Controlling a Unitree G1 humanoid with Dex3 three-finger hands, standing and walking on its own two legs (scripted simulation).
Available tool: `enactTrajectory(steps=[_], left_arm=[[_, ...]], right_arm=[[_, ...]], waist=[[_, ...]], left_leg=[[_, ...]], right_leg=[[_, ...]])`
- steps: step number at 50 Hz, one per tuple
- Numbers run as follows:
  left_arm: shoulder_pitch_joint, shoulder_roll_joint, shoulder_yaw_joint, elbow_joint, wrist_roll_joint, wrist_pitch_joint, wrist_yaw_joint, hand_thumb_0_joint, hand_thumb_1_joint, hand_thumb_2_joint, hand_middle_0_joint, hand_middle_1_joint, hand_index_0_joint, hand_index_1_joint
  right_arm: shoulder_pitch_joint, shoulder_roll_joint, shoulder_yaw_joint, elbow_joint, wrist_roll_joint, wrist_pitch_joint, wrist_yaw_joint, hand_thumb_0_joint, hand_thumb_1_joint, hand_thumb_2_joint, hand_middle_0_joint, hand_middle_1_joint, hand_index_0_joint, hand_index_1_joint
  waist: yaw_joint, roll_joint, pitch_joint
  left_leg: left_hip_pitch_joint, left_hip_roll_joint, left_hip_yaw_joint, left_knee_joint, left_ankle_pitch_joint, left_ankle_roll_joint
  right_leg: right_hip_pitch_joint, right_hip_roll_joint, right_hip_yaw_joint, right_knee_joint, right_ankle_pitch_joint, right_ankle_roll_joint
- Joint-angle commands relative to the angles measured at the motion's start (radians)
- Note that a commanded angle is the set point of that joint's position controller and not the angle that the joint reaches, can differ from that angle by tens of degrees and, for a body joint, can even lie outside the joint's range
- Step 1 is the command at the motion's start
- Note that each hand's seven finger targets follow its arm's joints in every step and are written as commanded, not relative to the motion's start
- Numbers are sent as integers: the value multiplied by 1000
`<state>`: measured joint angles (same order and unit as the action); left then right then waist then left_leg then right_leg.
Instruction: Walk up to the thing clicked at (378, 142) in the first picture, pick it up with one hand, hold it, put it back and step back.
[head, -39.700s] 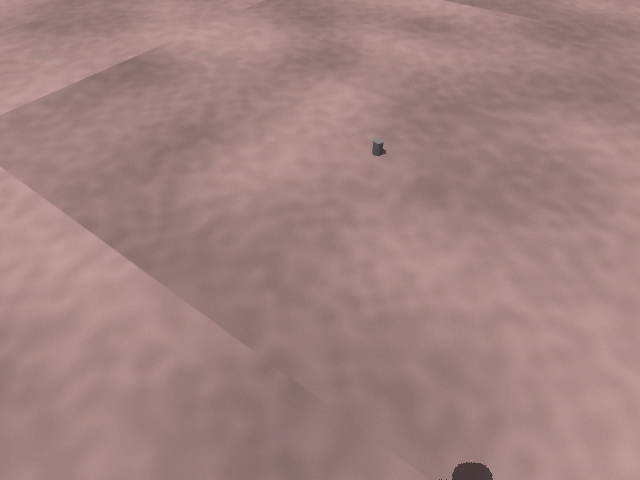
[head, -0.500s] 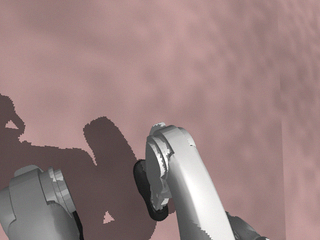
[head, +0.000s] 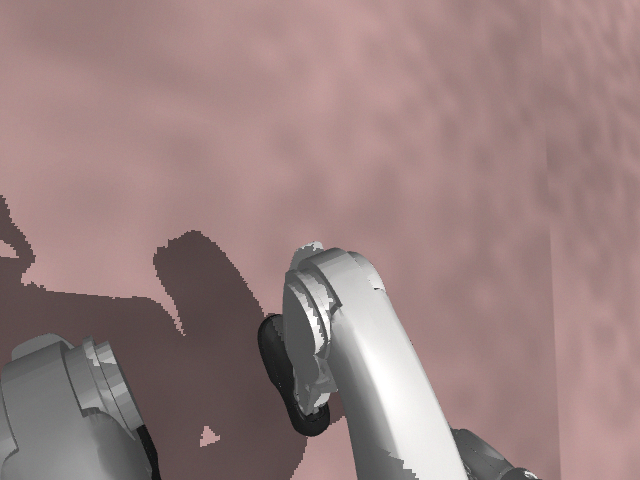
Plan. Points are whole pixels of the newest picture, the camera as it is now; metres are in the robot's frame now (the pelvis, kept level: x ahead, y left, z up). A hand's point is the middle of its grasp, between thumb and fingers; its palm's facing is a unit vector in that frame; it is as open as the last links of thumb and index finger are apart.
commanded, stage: open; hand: left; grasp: from above
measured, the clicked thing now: out of the picture +0.47 +0.31 -0.26
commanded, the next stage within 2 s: withdraw in 0.66 s
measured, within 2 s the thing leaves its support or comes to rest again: neither
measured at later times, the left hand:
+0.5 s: hand out of the picture +0.45 +0.31 -0.24, palm faces -0.46 -0.15 -0.88, open 12.9 cm
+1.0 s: hand out of the picture +0.47 +0.32 -0.20, palm faces -0.34 -0.11 -0.93, open 13.9 cm
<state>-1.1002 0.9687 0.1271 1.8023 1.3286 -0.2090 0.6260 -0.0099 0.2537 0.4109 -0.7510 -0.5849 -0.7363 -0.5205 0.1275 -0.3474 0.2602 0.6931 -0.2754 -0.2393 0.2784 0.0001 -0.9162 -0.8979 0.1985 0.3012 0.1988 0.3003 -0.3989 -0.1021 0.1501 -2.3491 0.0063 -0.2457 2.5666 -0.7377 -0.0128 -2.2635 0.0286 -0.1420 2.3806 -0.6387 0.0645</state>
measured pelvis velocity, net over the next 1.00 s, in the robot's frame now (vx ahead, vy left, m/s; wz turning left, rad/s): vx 0.00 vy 0.00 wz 0.00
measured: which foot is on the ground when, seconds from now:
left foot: down 0.00-1.00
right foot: down 0.00-1.00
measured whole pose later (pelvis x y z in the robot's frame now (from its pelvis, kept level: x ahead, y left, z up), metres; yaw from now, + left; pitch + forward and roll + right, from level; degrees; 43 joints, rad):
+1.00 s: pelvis +0.00 +0.00 +0.01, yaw +0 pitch +31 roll -13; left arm -1.02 0.88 0.14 1.55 1.28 -0.15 0.58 0.00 -0.49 0.99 -0.10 -1.01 -0.11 -1.01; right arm 0.17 -0.34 0.20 0.70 -0.23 -0.22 0.29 0.00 -0.92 -0.90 0.20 0.30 0.20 0.30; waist -0.35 -0.06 0.08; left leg -2.36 0.01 -0.23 2.53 -0.74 -0.02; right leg -2.27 0.02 -0.14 2.35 -0.65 0.06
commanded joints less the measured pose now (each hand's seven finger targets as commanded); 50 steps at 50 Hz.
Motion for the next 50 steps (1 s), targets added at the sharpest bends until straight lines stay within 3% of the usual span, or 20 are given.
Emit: enactTrajectory(steps=[1, 5, 8, 9, 14, 17, 18, 20, 24, 26, 27, 29, 32, 39, 40, 43, 44, 47, 49, 50], left_arm=[[-266, 230, 12, -134, -14, -3, 45, 0, -83, 622, -462, -651, -468, -645], [-247, 197, 0, -100, -15, 8, 43, 0, -149, 668, -398, -711, -406, -703], [-257, 236, 22, -154, -25, 14, 43, 0, -215, 720, -349, -747, -352, -744], [-237, 209, 5, -122, -17, 20, 36, 0, -231, 724, -334, -765, -339, -760], [-239, 214, 17, -142, -29, 20, 25, 0, -289, 798, -285, -813, -284, -813], [-226, 205, 7, -148, -28, 20, 19, 0, -324, 826, -244, -870, -248, -865], [-253, 170, -19, -163, -36, 16, 16, 0, -353, 841, -221, -875, -223, -872], [-248, 199, 3, -158, -38, 12, 18, 0, -367, 849, -193, -913, -202, -903], [-227, 190, -9, -125, -31, 9, 13, 0, -394, 879, -177, -930, -182, -925], [-270, 202, 3, -191, -29, 0, 19, 0, -402, 900, -157, -967, -165, -958], [-247, 173, -19, -140, -26, 5, 15, 0, -405, 898, -156, -970, -165, -960], [-228, 197, 0, -126, -24, 2, 22, 0, -424, 914, -131, -988, -140, -977], [-254, 184, -19, -139, -18, 4, 20, 0, -425, 944, -131, -1015, -141, -1005], [-257, 226, 13, -183, -21, 8, 29, 0, -504, 970, -80, -1010, -91, -998], [-271, 200, -11, -173, -29, 11, 29, 0, -528, 988, -71, -1012, -76, -1006], [-276, 246, 34, -285, -35, 23, 35, 0, -533, 991, -73, -1006, -75, -1003], [-281, 208, 7, -349, -46, 25, 29, 0, -546, 1000, -73, -1005, -71, -1006], [-218, 186, 20, -385, -60, 57, 2, 0, -555, 1006, -69, -1004, -64, -1008], [-158, 173, 43, -481, -84, 85, -16, 0, -550, 1008, -69, -1002, -64, -1006], [-139, 129, 26, -462, -98, 104, -34, 0, -550, 1008, -69, -996, -63, -1002]], right_arm=[[198, -325, -94, 12, 8, 3, -11, 0, -903, -904, 201, 301, 201, 301], [203, -316, -87, 14, 2, 1, -3, 0, -902, -903, 201, 301, 201, 301], [196, -333, -100, 12, 7, 1, -8, 0, -902, -904, 201, 301, 201, 301], [198, -326, -97, 12, 3, 0, -4, 0, -904, -905, 201, 301, 201, 301], [202, -334, -103, 7, 7, 2, -5, 0, -900, -903, 201, 301, 201, 301], [205, -329, -109, 4, 10, 6, -8, 0, -900, -903, 201, 301, 201, 301], [187, -325, -108, -1, 17, 3, -6, 0, -899, -903, 201, 301, 201, 301], [208, -328, -109, 12, 15, 5, -7, 0, -899, -902, 201, 301, 201, 301], [202, -325, -104, 5, 19, 7, -10, 0, -899, -902, 201, 301, 201, 301], [206, -333, -111, 1, 17, 6, -11, 0, -897, -902, 201, 301, 201, 301], [196, -324, -107, 2, 15, 4, -7, 0, -899, -903, 201, 301, 201, 301], [210, -325, -100, 0, 18, 9, -9, 0, -896, -902, 201, 301, 201, 301], [202, -327, -106, -3, 13, 6, -9, 0, -897, -901, 201, 301, 201, 301], [216, -330, -104, -1, 16, 7, -10, 0, -907, -901, 201, 301, 201, 301], [203, -326, -105, -7, 17, 5, -12, 0, -911, -903, 201, 301, 201, 301], [215, -322, -119, -6, 22, 3, -8, 0, -911, -904, 201, 301, 201, 301], [198, -310, -124, -8, 29, 5, -7, 0, -913, -906, 201, 301, 201, 301], [213, -297, -157, 1, 46, 17, 2, 0, -913, -906, 200, 301, 200, 301], [211, -280, -187, -5, 71, 36, 6, 0, -908, -905, 200, 301, 200, 301], [210, -273, -200, 4, 82, 48, 8, 0, -909, -905, 200, 301, 200, 301]], waist=[[-41, 493, -663], [-56, 487, -625], [-31, 527, -677], [-47, 517, -648], [-42, 508, -639], [-39, 507, -656], [-40, 513, -655], [-47, 512, -656], [-52, 473, -607], [-35, 538, -668], [-48, 517, -648], [-49, 486, -632], [-56, 503, -633], [-43, 520, -674], [-47, 530, -664], [-9, 594, -761], [13, 628, -803], [36, 635, -835], [97, 672, -930], [103, 637, -904]], left_leg=[[472, 18, 110, -274, 236, 23], [460, 20, 105, -273, 238, 21], [495, 20, 109, -278, 263, 17], [484, 21, 111, -268, 266, 19], [479, 20, 99, -290, 224, 17], [485, 21, 104, -293, 235, 18], [488, 22, 98, -293, 229, 15], [486, 22, 101, -288, 244, 18], [446, 19, 112, -287, 215, 24], [509, 20, 97, -303, 247, 11], [511, 23, 97, -294, 244, 13], [468, 20, 98, -297, 239, 17], [492, 22, 106, -289, 236, 18], [507, 21, 109, -290, 272, 16], [498, 22, 113, -290, 247, 18], [561, 22, 115, -304, 281, 9], [588, 22, 118, -318, 296, 4], [579, 16, 139, -318, 315, 7], [615, 10, 149, -349, 365, 3], [596, 9, 155, -349, 360, 6]], right_leg=[[381, 41, -118, -195, 246, -80], [370, 41, -126, -187, 251, -78], [386, 39, -118, -191, 264, -84], [380, 42, -121, -186, 271, -82], [353, 37, -126, -191, 228, -86], [378, 42, -121, -198, 240, -85], [354, 41, -122, -189, 236, -88], [368, 42, -124, -195, 250, -85], [370, 42, -115, -209, 226, -83], [355, 38, -125, -194, 240, -90], [352, 38, -124, -190, 246, -86], [369, 40, -126, -200, 242, -84], [359, 40, -121, -200, 245, -83], [387, 39, -120, -200, 267, -83], [390, 41, -112, -203, 253, -86], [397, 34, -115, -198, 273, -89], [389, 37, -112, -199, 281, -95], [393, 36, -98, -203, 300, -95], [402, 33, -86, -205, 329, -103], [364, 29, -80, -210, 324, -102]])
